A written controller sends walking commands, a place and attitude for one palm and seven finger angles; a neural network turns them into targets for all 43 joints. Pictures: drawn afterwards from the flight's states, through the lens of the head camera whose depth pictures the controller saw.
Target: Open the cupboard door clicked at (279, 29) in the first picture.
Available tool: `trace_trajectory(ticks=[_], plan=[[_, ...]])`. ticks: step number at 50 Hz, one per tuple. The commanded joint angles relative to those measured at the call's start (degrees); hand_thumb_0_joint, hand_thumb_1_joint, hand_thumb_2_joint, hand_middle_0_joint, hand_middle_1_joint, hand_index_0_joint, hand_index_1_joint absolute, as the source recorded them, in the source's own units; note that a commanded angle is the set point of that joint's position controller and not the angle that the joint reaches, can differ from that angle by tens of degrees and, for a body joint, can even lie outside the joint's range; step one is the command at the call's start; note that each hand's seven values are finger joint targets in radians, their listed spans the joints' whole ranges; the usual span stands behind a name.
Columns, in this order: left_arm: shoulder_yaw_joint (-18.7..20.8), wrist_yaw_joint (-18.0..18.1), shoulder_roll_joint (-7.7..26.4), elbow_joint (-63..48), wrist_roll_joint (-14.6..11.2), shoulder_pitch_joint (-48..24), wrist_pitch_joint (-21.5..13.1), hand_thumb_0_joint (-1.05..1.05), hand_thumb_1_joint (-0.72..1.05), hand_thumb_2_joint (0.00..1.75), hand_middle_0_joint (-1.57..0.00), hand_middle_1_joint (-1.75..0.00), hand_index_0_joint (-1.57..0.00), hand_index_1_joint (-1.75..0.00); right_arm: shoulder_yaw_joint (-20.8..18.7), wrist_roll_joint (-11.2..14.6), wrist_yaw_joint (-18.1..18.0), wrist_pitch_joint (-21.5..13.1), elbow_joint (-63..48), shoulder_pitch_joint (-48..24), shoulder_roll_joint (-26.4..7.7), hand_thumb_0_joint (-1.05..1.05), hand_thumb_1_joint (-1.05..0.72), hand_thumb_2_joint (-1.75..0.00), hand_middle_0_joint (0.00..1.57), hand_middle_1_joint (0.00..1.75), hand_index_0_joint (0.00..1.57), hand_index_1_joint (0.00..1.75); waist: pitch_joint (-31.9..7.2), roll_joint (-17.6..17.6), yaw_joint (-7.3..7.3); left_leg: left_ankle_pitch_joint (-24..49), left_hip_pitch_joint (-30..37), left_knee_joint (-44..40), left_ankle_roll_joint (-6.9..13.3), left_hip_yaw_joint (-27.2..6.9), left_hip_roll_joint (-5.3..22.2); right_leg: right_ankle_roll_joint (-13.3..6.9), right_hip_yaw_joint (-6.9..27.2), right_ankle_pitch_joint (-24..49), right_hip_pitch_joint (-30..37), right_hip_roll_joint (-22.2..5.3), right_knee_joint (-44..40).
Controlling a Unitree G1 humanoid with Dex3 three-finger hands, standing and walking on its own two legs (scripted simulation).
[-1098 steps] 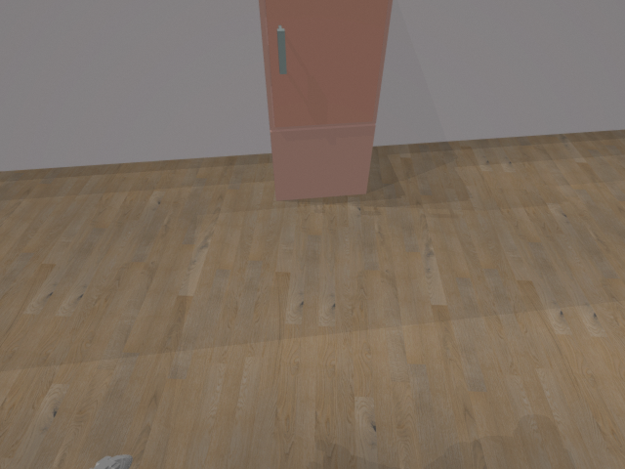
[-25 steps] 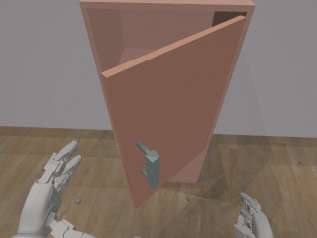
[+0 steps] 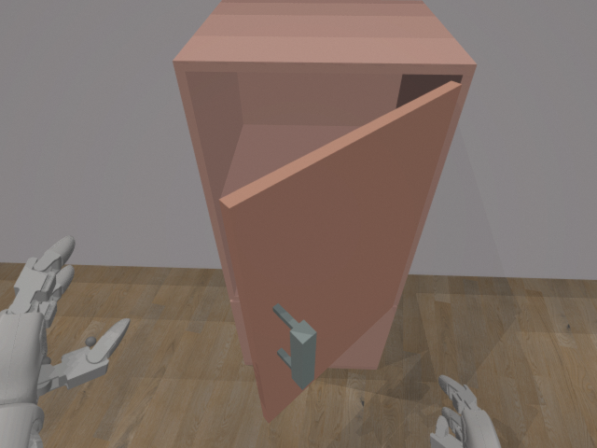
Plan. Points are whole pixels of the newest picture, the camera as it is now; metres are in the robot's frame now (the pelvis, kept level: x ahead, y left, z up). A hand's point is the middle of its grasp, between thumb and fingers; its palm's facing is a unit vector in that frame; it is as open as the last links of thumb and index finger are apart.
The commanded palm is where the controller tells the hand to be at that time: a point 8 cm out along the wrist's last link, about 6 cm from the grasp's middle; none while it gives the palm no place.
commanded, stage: draw the hand back to the body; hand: left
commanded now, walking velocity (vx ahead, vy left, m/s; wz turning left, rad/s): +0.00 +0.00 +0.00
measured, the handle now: (292, 346) +0.28 +0.05 -0.02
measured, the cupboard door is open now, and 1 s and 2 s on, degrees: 44 44 44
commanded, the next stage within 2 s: step back with the hand held close in 0.52 s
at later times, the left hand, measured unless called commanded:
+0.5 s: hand (89, 322) +0.19 +0.24 +0.16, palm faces +0.44 -0.81 -0.39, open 7.5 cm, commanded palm +0.14 +0.27 +0.18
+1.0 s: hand (95, 323) +0.19 +0.23 +0.16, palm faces +0.28 -0.81 -0.51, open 7.4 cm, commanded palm +0.13 +0.28 +0.19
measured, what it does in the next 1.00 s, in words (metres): stands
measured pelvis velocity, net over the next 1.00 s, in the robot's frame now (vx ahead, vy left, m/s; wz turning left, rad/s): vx -0.03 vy -0.02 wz -0.05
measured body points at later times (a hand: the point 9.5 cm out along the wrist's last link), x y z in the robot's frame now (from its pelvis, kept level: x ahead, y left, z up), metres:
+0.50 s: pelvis +0.00 -0.02 +0.01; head -0.02 -0.04 +0.46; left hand +0.16 +0.28 +0.18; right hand +0.19 -0.25 -0.07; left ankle +0.01 +0.09 -0.73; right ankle -0.04 -0.14 -0.73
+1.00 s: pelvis -0.03 -0.02 +0.01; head -0.01 -0.01 +0.46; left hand +0.17 +0.27 +0.19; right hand +0.15 -0.27 -0.06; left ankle +0.01 +0.09 -0.73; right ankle -0.04 -0.14 -0.73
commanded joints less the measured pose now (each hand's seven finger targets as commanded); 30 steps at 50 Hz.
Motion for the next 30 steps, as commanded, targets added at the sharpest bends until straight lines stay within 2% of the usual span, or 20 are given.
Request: trace_trajectory(ticks=[1, 2, 5, 7, 10, 12, 16, 19, 21, 23, 25, 28, 30], plan=[[9.3, 1.2, 10.2, -12.4, -0.2, -7.4, -4.1, 0.0, 0.69, 0.81, -0.19, -0.3, -0.19, -0.3, -3.0, -0.1, -0.2, -3.4, -8.5, -7.8, -6.6, 0.0, -0.9, -0.9, 0.2, 0.3, 0.2, 0.3, -0.7, 2.7, 0.53, 14.6, 8.6, -9.9, -2.2, -3.7, 3.5, -2.6, -2.2, 12.6, -2.9, 0.9, -6.8], [10.5, 1.3, 11.1, -11.8, -0.3, -7.6, -4.2, 0.0, 0.73, 0.82, -0.19, -0.3, -0.19, -0.3, -3.0, -0.2, -0.2, -3.5, -8.1, -8.3, -6.7, 0.0, -0.9, -0.9, 0.2, 0.3, 0.2, 0.3, -0.7, 3.2, 0.91, 15.3, 8.6, -10.2, -2.1, -3.4, 3.4, -2.8, -2.1, 13.6, -1.5, 0.8, -7.3], [12.0, 1.3, 11.7, -12.8, -0.6, -9.6, -4.7, 0.0, 0.83, 0.87, -0.2, -0.3, -0.2, -0.3, -3.4, -0.3, 0.0, -3.8, -7.3, -8.4, -6.7, 0.0, -0.9, -0.9, 0.2, 0.3, 0.2, 0.3, -1.5, 4.4, 0.81, 17.8, 10.9, -10.8, -2.1, -2.9, 3.3, -2.6, -1.9, 15.4, -0.5, 0.8, -8.3], [13.5, 1.4, 12.5, -11.4, -0.7, -10.6, -4.7, 0.0, 0.9, 0.9, -0.2, -0.3, -0.2, -0.3, -3.5, -0.4, 0.1, -3.8, -6.5, -8.8, -6.9, 0.0, -0.9, -0.9, 0.2, 0.3, 0.2, 0.3, -1.5, 4.0, 1.03, 19.1, 11.5, -11.3, -2.2, -2.6, 3.4, -2.6, -2.0, 16.5, 0.6, 0.8, -9.0], [9.5, 0.3, 7.6, -7.5, -1.0, -8.4, -4.3, 0.0, 0.9, 0.9, -0.2, -0.3, -0.2, -0.3, -3.9, -0.3, 0.9, -3.3, -6.0, -8.7, -7.0, 0.0, -0.9, -0.9, 0.2, 0.3, 0.2, 0.3, 1.5, 2.1, 0.35, 19.0, 12.2, -12.2, -2.1, -2.4, 3.6, -2.2, -2.1, 16.1, -0.5, 1.0, -10.1], [9.0, -0.1, 7.1, -5.7, -1.1, -7.6, -4.3, 0.0, 0.9, 0.9, -0.2, -0.3, -0.2, -0.3, -4.3, -0.3, 1.0, -2.9, -5.9, -9.1, -7.2, 0.0, -0.9, -0.9, 0.2, 0.3, 0.2, 0.3, 2.1, -0.1, 0.52, 17.8, 11.9, -12.7, -1.7, -1.9, 3.4, -2.2, -2.1, 16.4, 0.5, 1.0, -10.9], [11.5, 0.0, 10.3, -8.7, -1.1, -9.3, -5.1, 0.0, 0.9, 0.9, -0.2, -0.3, -0.2, -0.3, -4.6, -0.6, 0.7, -2.7, -6.1, -10.0, -7.1, 0.0, -0.9, -0.9, 0.2, 0.3, 0.2, 0.3, -0.5, -1.4, 1.02, 15.9, 13.1, -12.9, -1.0, -0.7, 2.7, -1.9, -1.5, 17.1, 1.9, 0.8, -12.0], [12.5, 0.2, 11.8, -11.1, -0.8, -9.9, -5.5, 0.0, 0.9, 0.9, -0.2, -0.3, -0.2, -0.3, -4.4, -0.8, 0.4, -3.1, -5.7, -10.5, -6.7, 0.0, -0.9, -0.9, 0.2, 0.3, 0.2, 0.3, -2.1, 1.1, 1.26, 17.5, 14.2, -12.3, -0.9, -0.2, 2.3, -2.1, -1.1, 19.3, 3.1, 0.5, -12.2], [12.3, 0.4, 11.6, -11.4, -0.7, -10.4, -5.7, 0.0, 0.9, 0.9, -0.2, -0.3, -0.2, -0.3, -4.2, -0.8, 0.3, -3.5, -5.3, -10.6, -6.4, 0.0, -0.9, -0.9, 0.2, 0.3, 0.2, 0.3, -0.8, 3.4, 1.12, 17.3, 14.4, -12.3, -1.1, -0.1, 2.0, -2.1, -1.1, 19.2, 2.6, 0.5, -12.9], [12.1, 0.5, 11.6, -12.0, -0.6, -10.8, -5.8, 0.0, 0.9, 0.9, -0.2, -0.3, -0.2, -0.3, -4.3, -0.8, 0.3, -4.0, -4.9, -10.8, -6.4, 0.0, -0.9, -0.9, 0.2, 0.3, 0.2, 0.3, -0.4, 3.9, 0.95, 18.3, 15.1, -12.1, -1.1, 0.0, 2.1, -2.2, -0.9, 20.2, 2.5, 0.5, -13.2], [11.7, 0.4, 10.8, -9.8, -0.7, -9.8, -5.6, 0.0, 0.9, 0.9, -0.2, -0.3, -0.2, -0.3, -4.3, -0.8, 0.3, -4.0, -4.5, -10.6, -6.3, 0.0, -0.9, -0.9, 0.2, 0.3, 0.2, 0.3, 0.7, 2.9, 0.93, 18.1, 15.0, -12.1, -1.0, 0.3, 2.0, -2.0, -0.9, 20.3, 2.0, 0.5, -13.5], [10.5, -0.1, 9.1, -6.4, -1.1, -9.3, -5.2, 0.0, 0.9, 0.9, -0.2, -0.3, -0.2, -0.3, -4.6, -0.7, 0.3, -3.5, -4.3, -10.8, -6.5, 0.0, -0.9, -0.9, 0.2, 0.3, 0.2, 0.3, 3.7, -1.1, 0.62, 17.3, 14.4, -12.4, -0.7, 0.5, 2.2, -1.6, -1.0, 19.9, 1.0, 0.7, -14.3], [10.6, -0.4, 9.3, -5.7, -1.2, -10.1, -5.4, 0.0, 0.9, 0.9, -0.2, -0.3, -0.2, -0.3, -4.8, -0.7, 0.3, -3.2, -4.3, -10.9, -6.7, 0.0, -0.9, -0.9, 0.2, 0.3, 0.2, 0.3, 3.6, -2.7, 0.66, 16.1, 14.5, -12.6, -0.5, 0.7, 2.1, -1.4, -0.7, 18.8, 1.0, 0.7, -14.8]])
